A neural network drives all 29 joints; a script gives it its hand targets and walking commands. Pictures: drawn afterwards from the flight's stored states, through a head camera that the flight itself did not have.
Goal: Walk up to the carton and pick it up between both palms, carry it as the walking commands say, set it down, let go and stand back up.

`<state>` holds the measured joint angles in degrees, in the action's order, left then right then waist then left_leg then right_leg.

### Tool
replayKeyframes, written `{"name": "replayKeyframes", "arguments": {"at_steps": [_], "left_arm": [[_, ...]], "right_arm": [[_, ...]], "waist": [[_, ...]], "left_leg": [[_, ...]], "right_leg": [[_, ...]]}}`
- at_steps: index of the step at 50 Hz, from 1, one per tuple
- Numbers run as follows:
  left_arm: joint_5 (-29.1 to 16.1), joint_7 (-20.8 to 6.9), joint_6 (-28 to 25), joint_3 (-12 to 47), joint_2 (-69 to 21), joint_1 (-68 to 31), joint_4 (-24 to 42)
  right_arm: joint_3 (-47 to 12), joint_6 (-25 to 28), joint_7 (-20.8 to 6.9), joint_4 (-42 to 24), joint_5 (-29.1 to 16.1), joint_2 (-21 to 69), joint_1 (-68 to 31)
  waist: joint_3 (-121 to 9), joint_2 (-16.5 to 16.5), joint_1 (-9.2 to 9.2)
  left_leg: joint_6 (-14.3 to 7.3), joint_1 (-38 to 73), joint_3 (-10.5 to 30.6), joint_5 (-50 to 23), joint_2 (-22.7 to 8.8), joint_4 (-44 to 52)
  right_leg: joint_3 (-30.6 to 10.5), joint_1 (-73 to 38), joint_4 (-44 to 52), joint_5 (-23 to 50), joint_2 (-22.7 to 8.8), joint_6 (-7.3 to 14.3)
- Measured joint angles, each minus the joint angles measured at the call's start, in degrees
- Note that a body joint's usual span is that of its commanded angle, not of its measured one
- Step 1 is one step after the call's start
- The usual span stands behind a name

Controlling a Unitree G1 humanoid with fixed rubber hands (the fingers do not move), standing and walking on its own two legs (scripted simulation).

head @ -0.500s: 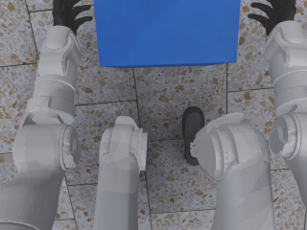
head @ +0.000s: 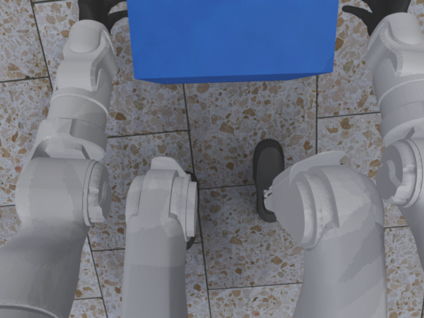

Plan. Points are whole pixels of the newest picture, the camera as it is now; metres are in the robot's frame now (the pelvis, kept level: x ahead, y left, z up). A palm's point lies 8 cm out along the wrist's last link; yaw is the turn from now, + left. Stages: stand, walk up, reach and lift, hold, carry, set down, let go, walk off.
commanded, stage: reach and lift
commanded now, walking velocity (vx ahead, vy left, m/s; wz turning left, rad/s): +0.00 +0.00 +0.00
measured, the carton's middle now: (228, 37) +0.51 -0.04 -0.25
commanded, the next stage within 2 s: none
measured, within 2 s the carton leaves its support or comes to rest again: leaves its support in 1.18 s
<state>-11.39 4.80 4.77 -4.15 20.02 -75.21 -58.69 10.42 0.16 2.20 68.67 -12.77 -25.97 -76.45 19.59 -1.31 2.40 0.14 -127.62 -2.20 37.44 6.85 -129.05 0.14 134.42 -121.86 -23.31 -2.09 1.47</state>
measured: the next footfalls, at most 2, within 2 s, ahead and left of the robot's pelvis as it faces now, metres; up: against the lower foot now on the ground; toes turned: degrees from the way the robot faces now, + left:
none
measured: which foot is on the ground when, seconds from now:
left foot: down 0.00-1.00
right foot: down 0.00-1.00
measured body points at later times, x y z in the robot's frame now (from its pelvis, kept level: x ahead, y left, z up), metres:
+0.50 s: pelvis +0.00 +0.00 +0.01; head +0.37 -0.02 +0.26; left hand +0.55 +0.13 -0.18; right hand +0.52 -0.24 -0.18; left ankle +0.09 +0.10 -0.33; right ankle +0.15 -0.12 -0.33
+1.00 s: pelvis +0.00 +0.00 +0.00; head +0.36 -0.03 +0.26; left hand +0.55 +0.13 -0.18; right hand +0.52 -0.24 -0.18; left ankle +0.09 +0.10 -0.33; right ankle +0.15 -0.12 -0.33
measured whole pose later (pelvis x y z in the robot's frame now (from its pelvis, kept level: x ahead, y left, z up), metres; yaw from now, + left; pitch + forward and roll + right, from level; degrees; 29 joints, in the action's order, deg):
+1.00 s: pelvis +0.00 +0.00 +0.00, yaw +0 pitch +36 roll +1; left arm -10.1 7.9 4.1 -5.2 16.4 -79.1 -65.2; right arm 3.1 -0.8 5.9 72.0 -16.8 -23.2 -80.1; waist 18.0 -1.7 2.6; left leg 0.3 -128.5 -1.9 37.6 6.9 -129.7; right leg 0.6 135.3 -122.6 -23.5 -2.4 2.1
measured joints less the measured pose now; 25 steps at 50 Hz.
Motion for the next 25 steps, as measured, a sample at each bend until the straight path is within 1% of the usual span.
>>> {"name": "replayKeyframes", "arguments": {"at_steps": [10, 22, 25], "left_arm": [[-0.29, 1.15, -0.87, 0.78, -0.68, -1.05, -1.43], [-1.70, 2.56, -2.34, 2.99, -1.62, -2.11, -3.10], [-1.61, 3.47, -2.73, 3.36, -2.23, -2.58, -3.77]], "right_arm": [[-2.41, 0.63, 1.00, 1.11, -1.34, 0.73, -1.41], [-3.82, 1.87, 2.01, 3.21, -1.37, 3.03, -3.56], [-3.85, 2.38, 3.09, 3.50, -1.73, 3.22, -3.40]], "waist": [[0.05, 0.33, -0.10], [-1.23, 0.24, -0.04], [-1.57, 0.20, 0.01]], "left_leg": [[0.33, 0.03, 0.21, -0.28, -0.18, 0.77], [0.26, -0.55, 0.11, -0.40, -0.18, 1.61], [0.13, -0.74, 0.15, -0.34, -0.20, 1.72]], "right_leg": [[0.19, 0.09, 0.72, 0.37, 0.09, 0.35], [0.02, 0.58, 1.44, 0.26, 0.08, 0.25], [0.06, 0.67, 1.63, 0.17, 0.10, 0.11]]}}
